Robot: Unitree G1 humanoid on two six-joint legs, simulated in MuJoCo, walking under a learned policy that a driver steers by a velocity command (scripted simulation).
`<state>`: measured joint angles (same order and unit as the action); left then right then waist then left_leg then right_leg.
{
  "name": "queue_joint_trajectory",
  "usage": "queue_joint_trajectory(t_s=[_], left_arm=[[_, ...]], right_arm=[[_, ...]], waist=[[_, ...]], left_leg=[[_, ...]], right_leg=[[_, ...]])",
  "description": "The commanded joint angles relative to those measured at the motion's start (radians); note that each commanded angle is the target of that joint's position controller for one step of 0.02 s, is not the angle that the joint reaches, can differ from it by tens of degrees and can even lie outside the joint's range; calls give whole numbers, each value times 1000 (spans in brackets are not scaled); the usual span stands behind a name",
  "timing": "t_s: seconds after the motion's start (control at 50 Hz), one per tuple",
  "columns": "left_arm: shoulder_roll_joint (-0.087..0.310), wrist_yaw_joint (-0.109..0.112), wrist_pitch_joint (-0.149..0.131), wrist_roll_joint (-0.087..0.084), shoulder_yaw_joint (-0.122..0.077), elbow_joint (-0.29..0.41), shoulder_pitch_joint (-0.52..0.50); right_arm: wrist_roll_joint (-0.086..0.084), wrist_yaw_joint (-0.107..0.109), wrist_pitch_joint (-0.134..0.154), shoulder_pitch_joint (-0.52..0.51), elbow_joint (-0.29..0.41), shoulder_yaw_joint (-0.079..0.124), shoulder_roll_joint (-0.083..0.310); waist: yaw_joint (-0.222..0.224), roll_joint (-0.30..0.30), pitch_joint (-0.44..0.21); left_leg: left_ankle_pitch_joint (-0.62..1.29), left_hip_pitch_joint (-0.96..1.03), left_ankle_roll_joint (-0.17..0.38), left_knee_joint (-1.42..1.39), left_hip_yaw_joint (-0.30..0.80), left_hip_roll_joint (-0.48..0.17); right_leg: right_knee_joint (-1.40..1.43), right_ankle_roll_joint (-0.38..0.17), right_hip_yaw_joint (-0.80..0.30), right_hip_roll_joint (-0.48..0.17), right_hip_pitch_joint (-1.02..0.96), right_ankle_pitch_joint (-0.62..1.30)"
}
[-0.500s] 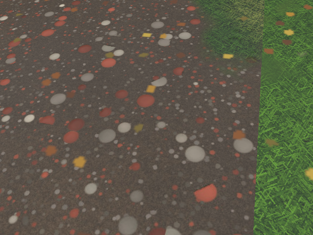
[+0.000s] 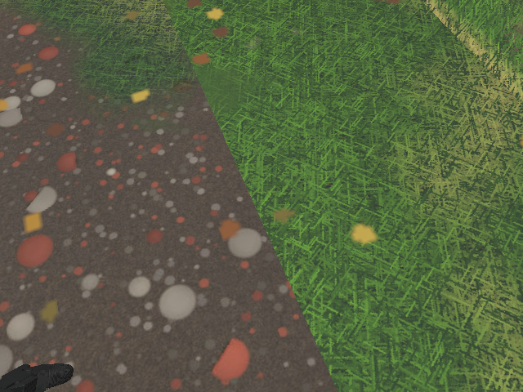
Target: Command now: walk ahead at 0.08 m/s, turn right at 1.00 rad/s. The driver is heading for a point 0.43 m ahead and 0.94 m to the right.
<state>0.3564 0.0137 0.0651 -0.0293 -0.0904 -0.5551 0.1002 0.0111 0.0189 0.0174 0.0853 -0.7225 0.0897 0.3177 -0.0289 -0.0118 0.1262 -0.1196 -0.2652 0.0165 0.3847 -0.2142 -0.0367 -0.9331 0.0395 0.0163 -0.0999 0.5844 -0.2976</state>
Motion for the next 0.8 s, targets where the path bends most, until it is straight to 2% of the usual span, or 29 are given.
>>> queue_joint_trajectory(t_s=[0.02,0.06,0.08,0.1,0.12,0.14,0.16,0.18,0.2,0.22,0.24,0.28,0.32,0.36,0.46,0.5,0.52,0.54,0.56,0.58,0.6,0.62,0.64,0.66,0.7,0.74,0.8], left_arm=[[83,-21,13,-1,-31,35,87],[92,-32,19,0,-42,45,64],[92,-32,19,1,-49,41,76],[110,-24,17,7,-63,27,110],[207,-7,11,12,-97,17,188],[312,5,-7,26,-102,54,163],[273,-6,-40,47,-96,71,161],[247,-8,-62,43,-84,61,145],[217,-3,-68,24,-77,60,107],[184,6,-61,9,-65,69,60],[167,17,-53,11,-56,85,23],[156,29,-44,22,-51,96,15],[159,34,-40,18,-54,93,34],[160,35,-33,14,-58,95,37],[152,22,-22,12,-58,106,27],[145,18,-20,7,-56,112,7],[137,17,-17,0,-52,117,-16],[107,18,-15,-2,-43,120,-5],[36,16,-12,5,-25,116,80],[117,15,-26,5,-48,126,93],[194,12,-30,10,-70,103,96],[202,11,-25,4,-77,81,88],[175,14,-16,7,-72,66,92],[143,10,-11,6,-62,70,91],[92,4,-13,-7,-42,87,47],[68,2,-16,-6,-30,107,-1],[46,-8,-18,4,-18,115,-14]], right_arm=[[-18,-8,8,-135,86,41,156],[-30,-14,-1,-120,74,46,162],[-39,-16,-8,-113,67,45,155],[-42,-19,-15,-75,49,39,125],[-28,-26,-24,-25,35,31,87],[13,-23,-23,-59,111,16,62],[7,-16,-15,-135,129,25,100],[-15,-13,-8,-157,137,28,110],[-13,-6,-3,-131,117,32,112],[0,2,-3,-115,104,36,126],[6,0,-4,-105,97,38,126],[3,-7,-4,-84,84,31,98],[-4,-10,-6,-96,85,20,67],[-8,-14,-7,-110,89,12,50],[-16,-25,1,-101,91,16,66],[-18,-30,7,-64,86,24,81],[-17,-31,10,-27,74,30,87],[-10,-28,9,12,62,41,115],[6,-20,-3,-20,79,52,187],[35,-19,0,-13,80,52,180],[27,-9,4,-60,106,37,124],[17,4,-1,-92,116,26,80],[6,16,-9,-103,121,22,70],[-2,26,-13,-96,118,20,74],[6,36,-20,-42,104,22,92],[12,34,-27,14,89,30,112],[8,21,-36,26,79,44,148]], waist=[[60,-103,-207],[61,-86,-197],[75,-65,-197],[81,-17,-201],[94,205,-175],[35,408,-186],[101,256,-272],[78,194,-256],[47,129,-234],[26,109,-228],[5,120,-236],[-3,108,-269],[8,98,-267],[17,115,-264],[36,179,-261],[22,201,-260],[-4,196,-259],[-8,140,-274],[60,-129,-288],[66,-294,-229],[70,-214,-192],[65,-148,-166],[64,-103,-156],[52,-98,-139],[16,-102,-134],[-22,-121,-162],[-31,-137,-200]], left_leg=[[86,34,166,-132,119,-286],[30,71,136,-83,96,-296],[-18,73,105,-23,70,-285],[-92,40,62,80,37,-249],[-276,-124,-19,367,-40,-145],[-571,-457,-96,667,35,18],[-539,-506,-85,813,234,32],[-443,-522,-55,820,277,22],[-353,-518,-42,782,296,4],[-296,-490,-44,738,305,-4],[-255,-423,-51,726,299,7],[-203,-355,-72,687,290,46],[-190,-332,-89,574,297,76],[-189,-303,-97,479,312,96],[-210,-198,-82,308,344,119],[-193,-112,-64,189,342,114],[-108,-29,-52,75,326,103],[-6,98,-20,-12,361,17],[106,224,82,-50,580,-215],[146,162,231,-108,798,-357],[112,140,247,-101,725,-355],[46,111,206,-89,600,-283],[0,116,173,-79,520,-230],[45,124,175,-80,466,-220],[132,162,184,-96,363,-203],[204,245,204,-96,319,-228],[279,277,205,-88,239,-260]], right_leg=[[108,-35,8,-14,-227,71],[211,-61,42,6,-257,49],[296,-81,64,29,-305,79],[363,-111,54,57,-382,108],[514,-190,-173,-48,-517,389],[558,-382,-604,-236,-615,479],[599,-434,-631,-257,-591,409],[611,-388,-568,-217,-581,339],[598,-327,-506,-171,-559,286],[583,-289,-461,-143,-523,286],[572,-273,-422,-112,-464,333],[551,-268,-395,-69,-429,397],[535,-266,-410,-42,-425,389],[519,-262,-446,-26,-417,343],[478,-248,-567,-3,-392,321],[452,-230,-606,20,-373,324],[422,-205,-598,49,-340,286],[341,-161,-552,98,-261,127],[117,-97,-360,235,-92,-244],[-84,-42,-253,247,58,-342],[-217,-10,-228,163,81,-267],[-258,5,-203,137,78,-191],[-300,17,-183,122,89,-137],[-337,28,-159,105,116,-102],[-285,43,-88,69,137,-67],[-204,62,-58,35,155,-68],[-64,64,-27,3,80,-71]])
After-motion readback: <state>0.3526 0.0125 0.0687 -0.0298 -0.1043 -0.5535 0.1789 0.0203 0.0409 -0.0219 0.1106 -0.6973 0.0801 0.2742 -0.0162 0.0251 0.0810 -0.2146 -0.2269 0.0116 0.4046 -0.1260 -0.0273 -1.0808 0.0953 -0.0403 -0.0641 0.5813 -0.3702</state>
